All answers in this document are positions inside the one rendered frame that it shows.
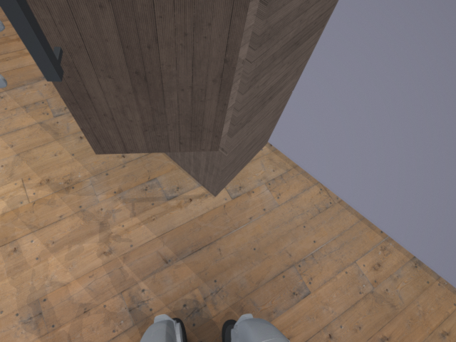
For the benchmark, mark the cupboard door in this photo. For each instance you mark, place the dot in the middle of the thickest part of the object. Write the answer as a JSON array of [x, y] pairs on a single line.
[[146, 76]]

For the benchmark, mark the left robot shin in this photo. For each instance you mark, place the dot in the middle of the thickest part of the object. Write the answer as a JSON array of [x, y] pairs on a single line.
[[162, 317]]

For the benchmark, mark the handle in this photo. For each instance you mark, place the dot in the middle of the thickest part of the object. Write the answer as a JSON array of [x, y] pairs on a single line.
[[24, 22]]

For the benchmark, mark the robot right foot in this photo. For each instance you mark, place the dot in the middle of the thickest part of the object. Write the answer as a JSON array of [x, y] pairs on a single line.
[[226, 330]]

